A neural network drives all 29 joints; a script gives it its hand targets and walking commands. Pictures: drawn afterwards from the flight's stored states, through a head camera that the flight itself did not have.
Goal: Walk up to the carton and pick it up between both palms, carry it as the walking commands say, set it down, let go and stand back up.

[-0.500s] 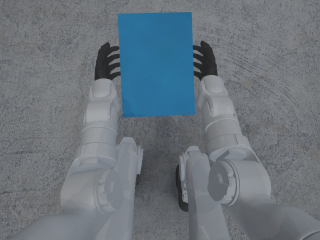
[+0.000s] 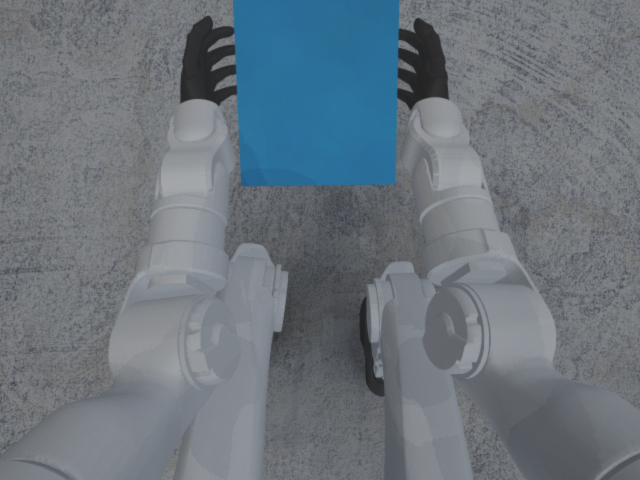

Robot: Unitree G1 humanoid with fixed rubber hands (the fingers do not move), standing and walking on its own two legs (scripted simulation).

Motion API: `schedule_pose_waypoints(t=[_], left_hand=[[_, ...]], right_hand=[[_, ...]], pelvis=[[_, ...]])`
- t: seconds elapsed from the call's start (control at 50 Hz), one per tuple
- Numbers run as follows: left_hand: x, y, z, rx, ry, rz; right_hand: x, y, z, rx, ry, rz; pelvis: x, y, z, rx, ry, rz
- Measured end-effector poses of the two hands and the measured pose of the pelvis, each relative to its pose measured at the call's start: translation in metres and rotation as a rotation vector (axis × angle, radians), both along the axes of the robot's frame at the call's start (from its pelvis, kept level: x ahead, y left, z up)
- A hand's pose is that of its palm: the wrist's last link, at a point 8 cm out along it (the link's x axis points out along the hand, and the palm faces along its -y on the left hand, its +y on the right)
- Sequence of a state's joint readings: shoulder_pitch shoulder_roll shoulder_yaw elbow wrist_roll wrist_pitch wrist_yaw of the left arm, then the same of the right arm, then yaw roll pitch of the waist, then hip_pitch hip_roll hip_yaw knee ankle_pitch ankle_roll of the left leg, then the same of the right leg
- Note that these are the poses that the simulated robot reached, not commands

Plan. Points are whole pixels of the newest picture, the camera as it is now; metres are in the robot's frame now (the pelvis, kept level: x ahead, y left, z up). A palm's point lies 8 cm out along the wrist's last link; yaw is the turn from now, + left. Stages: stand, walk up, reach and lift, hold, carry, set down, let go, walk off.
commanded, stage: set down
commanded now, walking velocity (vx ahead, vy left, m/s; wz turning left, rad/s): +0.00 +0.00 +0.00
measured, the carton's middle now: (313, 97) +0.52 +0.06 -0.19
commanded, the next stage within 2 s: none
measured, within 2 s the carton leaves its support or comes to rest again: rests again in 2.00 s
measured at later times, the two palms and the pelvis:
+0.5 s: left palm (220, 105) +0.50 +0.18 -0.20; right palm (405, 105) +0.52 -0.07 -0.20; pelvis -0.01 +0.00 -0.06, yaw +0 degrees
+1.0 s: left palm (224, 98) +0.51 +0.18 -0.22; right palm (399, 108) +0.53 -0.07 -0.23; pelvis +0.00 +0.00 -0.08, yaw +0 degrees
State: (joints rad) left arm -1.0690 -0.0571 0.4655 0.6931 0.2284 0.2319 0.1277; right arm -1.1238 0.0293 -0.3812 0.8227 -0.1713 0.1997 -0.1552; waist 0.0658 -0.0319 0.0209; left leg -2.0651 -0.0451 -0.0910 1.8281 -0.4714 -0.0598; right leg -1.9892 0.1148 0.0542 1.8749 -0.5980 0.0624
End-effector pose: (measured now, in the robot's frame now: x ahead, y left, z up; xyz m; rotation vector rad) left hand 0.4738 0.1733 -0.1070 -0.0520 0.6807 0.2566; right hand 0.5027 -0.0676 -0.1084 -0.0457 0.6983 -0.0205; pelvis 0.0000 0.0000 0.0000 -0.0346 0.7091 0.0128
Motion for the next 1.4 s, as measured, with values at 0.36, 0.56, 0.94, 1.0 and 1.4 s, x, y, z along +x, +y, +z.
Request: schedule_pose_waypoints(t=[0.36,0.56,0.94,1.0,1.4], left_hand=[[0.016,0.001,-0.063,0.006,0.022,-0.01],[0.024,0.003,-0.099,0.006,0.035,-0.015],[0.041,0.005,-0.115,0.018,0.045,-0.045],[0.04,0.004,-0.116,0.017,0.05,-0.051],[0.042,0.006,-0.122,0.023,0.063,-0.065]], right_hand=[[0.016,0.001,-0.064,-0.006,0.02,0.008],[0.024,0.003,-0.099,-0.013,0.033,0.017],[0.031,0.003,-0.124,-0.013,0.042,0.012],[0.029,0.002,-0.126,-0.014,0.047,0.013],[0.029,0.002,-0.137,0.003,0.058,0.039]], pelvis=[[-0.006,-0.002,-0.042,0.011,0.008,-0.007],[-0.006,-0.003,-0.061,0.016,-0.002,-0.01],[-0.003,-0.003,-0.083,0.013,-0.004,-0.004],[-0.003,-0.003,-0.084,0.014,-0.004,-0.007],[-0.004,-0.007,-0.089,0.031,-0.001,-0.022]])
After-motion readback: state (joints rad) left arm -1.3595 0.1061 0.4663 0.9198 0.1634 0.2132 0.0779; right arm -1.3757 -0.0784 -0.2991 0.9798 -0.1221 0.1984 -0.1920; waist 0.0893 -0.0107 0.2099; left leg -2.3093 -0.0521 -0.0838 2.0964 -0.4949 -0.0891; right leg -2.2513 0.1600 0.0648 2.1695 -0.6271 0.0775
